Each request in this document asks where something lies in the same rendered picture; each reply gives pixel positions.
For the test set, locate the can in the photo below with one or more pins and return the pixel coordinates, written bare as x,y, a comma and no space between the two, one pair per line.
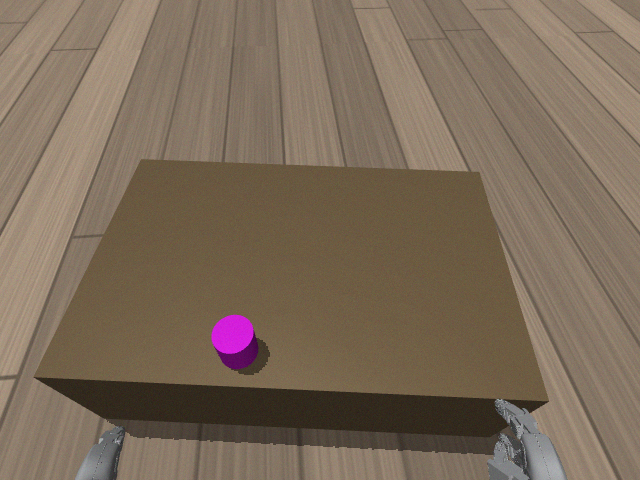
235,342

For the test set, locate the left robot hand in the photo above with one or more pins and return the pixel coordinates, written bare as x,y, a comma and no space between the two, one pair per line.
101,462

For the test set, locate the right robot hand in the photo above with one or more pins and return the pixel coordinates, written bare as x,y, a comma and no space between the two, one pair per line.
535,456

